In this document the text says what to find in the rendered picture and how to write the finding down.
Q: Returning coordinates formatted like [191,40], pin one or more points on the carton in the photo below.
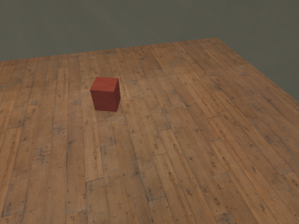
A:
[106,95]

